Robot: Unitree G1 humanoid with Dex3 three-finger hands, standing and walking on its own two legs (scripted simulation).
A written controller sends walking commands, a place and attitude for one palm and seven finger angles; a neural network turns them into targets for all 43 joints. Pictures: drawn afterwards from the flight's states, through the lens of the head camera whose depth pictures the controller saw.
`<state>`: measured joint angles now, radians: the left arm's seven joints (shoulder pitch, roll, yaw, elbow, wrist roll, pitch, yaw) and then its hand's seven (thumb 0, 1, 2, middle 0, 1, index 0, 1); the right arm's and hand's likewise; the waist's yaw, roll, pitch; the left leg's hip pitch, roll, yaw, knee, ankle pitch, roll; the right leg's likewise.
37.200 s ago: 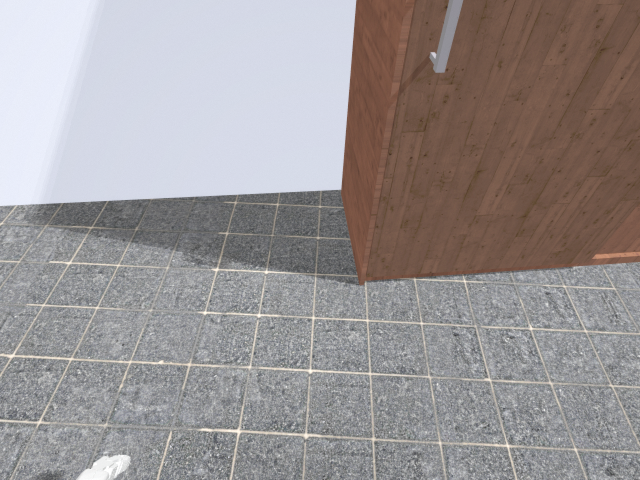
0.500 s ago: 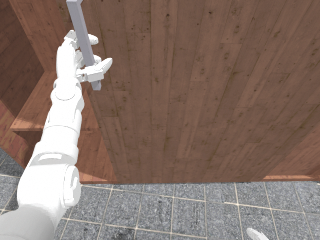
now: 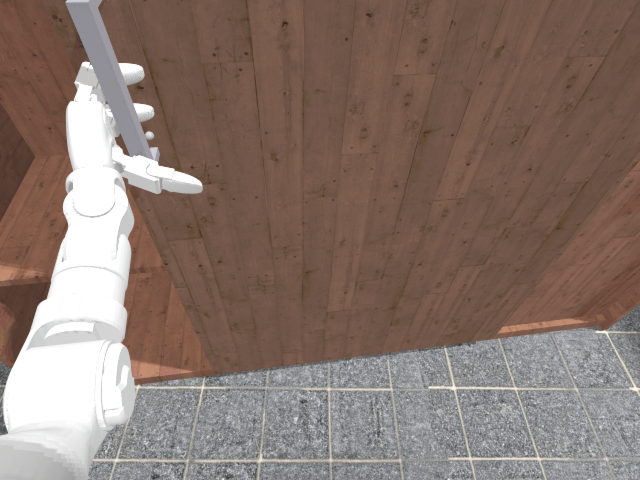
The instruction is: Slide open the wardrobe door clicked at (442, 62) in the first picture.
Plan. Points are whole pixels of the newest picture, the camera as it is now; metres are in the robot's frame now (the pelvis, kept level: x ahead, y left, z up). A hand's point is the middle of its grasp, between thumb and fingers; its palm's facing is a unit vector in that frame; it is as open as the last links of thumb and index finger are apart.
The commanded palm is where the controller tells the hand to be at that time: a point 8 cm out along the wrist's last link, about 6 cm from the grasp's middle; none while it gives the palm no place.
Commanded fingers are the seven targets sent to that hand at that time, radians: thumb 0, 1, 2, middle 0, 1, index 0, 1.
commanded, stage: slip the hand off the handle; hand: left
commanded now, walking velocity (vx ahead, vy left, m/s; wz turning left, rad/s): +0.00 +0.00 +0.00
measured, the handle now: (126, 97) +0.50 +0.23 +0.23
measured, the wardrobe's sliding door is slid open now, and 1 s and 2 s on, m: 0.45 0.45 0.45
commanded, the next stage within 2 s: draw the hand back to the body in 1.24 s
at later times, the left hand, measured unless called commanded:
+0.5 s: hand (68, 149) +0.44 +0.28 +0.20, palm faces +0.34 -0.93 -0.13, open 14.7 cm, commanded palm +0.41 +0.32 +0.20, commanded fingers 0.00 -0.55 0.20 -0.25 -1.15 -0.25 -1.15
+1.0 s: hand (43, 195) +0.36 +0.28 +0.20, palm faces +0.34 -0.93 -0.12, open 14.7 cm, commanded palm +0.32 +0.31 +0.20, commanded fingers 0.00 -0.55 0.20 -0.25 -1.15 -0.25 -1.15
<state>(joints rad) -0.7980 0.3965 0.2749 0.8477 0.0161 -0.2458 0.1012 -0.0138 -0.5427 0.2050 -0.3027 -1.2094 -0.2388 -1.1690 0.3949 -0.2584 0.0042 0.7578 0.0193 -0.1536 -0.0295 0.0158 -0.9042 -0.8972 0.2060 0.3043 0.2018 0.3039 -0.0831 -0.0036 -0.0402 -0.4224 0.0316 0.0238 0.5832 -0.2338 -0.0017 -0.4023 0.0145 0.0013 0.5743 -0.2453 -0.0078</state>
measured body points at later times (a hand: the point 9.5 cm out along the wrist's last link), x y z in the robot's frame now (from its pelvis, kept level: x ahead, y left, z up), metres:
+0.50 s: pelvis +0.04 +0.01 +0.00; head +0.05 +0.01 +0.45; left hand +0.41 +0.33 +0.21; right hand +0.16 -0.25 -0.10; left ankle +0.04 +0.12 -0.73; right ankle +0.03 -0.12 -0.73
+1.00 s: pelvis +0.03 +0.00 +0.00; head +0.01 -0.01 +0.45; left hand +0.33 +0.32 +0.21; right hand +0.18 -0.24 -0.09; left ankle +0.04 +0.12 -0.73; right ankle +0.03 -0.12 -0.73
